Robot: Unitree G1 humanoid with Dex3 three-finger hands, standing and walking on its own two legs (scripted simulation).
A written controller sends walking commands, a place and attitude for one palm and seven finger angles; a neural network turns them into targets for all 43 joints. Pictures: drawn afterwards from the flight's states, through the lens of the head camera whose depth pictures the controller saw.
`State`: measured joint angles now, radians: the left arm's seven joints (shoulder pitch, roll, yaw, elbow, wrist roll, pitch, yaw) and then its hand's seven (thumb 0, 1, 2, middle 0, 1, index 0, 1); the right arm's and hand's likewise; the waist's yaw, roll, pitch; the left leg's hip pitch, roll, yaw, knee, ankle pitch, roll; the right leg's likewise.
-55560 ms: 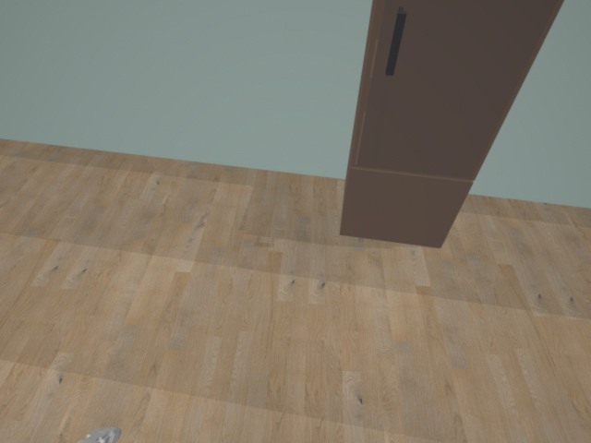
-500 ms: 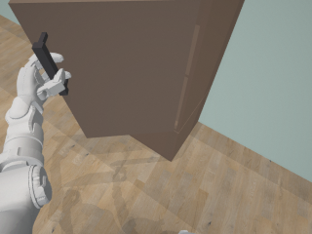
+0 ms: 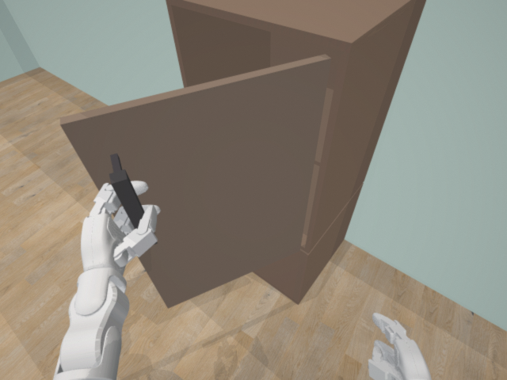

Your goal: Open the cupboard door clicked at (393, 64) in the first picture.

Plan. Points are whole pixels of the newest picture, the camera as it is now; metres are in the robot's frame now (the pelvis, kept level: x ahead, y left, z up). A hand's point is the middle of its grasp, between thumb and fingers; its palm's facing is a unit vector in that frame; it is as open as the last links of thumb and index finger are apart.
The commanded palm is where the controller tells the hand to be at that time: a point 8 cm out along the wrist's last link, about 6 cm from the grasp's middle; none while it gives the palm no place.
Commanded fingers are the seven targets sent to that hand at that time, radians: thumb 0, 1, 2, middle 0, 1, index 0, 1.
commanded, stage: pull the door open along its arc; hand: left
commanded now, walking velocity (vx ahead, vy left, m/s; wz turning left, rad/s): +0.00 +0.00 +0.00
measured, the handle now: (133, 202) +0.35 +0.21 +0.11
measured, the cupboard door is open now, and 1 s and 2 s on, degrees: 63 82 82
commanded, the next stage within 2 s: open thumb and fingers to let go in 0.46 s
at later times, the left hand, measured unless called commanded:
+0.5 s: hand (195, 278) +0.23 +0.09 +0.12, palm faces +0.45 -0.89 +0.03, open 6.3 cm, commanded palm +0.17 +0.12 +0.11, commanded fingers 0.00 0.90 0.90 -0.40 -1.35 -0.40 -1.35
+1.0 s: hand (191, 276) +0.23 +0.10 +0.12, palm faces +0.43 -0.90 +0.01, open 11.0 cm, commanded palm +0.18 +0.12 +0.11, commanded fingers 0.00 -0.50 0.30 -0.29 -1.15 -0.29 -1.15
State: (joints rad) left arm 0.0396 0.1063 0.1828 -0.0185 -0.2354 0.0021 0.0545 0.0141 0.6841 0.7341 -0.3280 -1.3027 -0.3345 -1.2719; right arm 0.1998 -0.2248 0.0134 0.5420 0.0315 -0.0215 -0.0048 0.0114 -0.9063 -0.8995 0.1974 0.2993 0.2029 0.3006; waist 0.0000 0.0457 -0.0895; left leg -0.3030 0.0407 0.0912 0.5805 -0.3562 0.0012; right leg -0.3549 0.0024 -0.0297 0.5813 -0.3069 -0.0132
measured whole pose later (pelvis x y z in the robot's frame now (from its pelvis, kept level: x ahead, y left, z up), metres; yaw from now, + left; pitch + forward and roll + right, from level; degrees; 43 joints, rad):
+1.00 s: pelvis -0.03 -0.01 +0.00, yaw +4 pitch -4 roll +0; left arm 0.14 -0.08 -0.24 -0.17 0.04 0.11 0.50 0.01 -0.06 0.49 -0.33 -1.25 -0.34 -1.24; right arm 0.12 -0.17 0.04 0.61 -0.05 0.05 -0.04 0.01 -0.90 -0.90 0.20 0.30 0.20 0.30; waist 0.05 0.06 0.00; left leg -0.19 0.03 0.01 0.55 -0.30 -0.01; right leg -0.20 -0.01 -0.11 0.53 -0.26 -0.03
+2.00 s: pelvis -0.04 -0.01 +0.00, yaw +3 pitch -3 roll +0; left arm 0.23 0.08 -0.15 -0.25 -0.08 0.08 0.04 -0.01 -0.50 0.30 -0.16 -0.33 -0.16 -0.32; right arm 0.19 -0.19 0.07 0.55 0.00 -0.04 -0.03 0.01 -0.90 -0.90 0.20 0.30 0.20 0.30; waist 0.04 0.04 -0.01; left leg -0.22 0.02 0.04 0.56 -0.30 0.00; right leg -0.25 -0.02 -0.08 0.57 -0.27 -0.02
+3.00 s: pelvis -0.03 +0.00 -0.01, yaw +5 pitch -1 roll -1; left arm 0.57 0.23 0.12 -0.45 -0.25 -0.08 -0.19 -0.01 -0.50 0.30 -0.16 -0.30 -0.15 -0.30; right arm 0.24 -0.22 0.05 0.55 0.03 -0.27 -0.07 0.01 -0.90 -0.90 0.20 0.30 0.20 0.30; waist 0.06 0.06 -0.04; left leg -0.33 0.03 0.00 0.72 -0.38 0.00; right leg -0.32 -0.02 -0.11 0.67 -0.33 -0.02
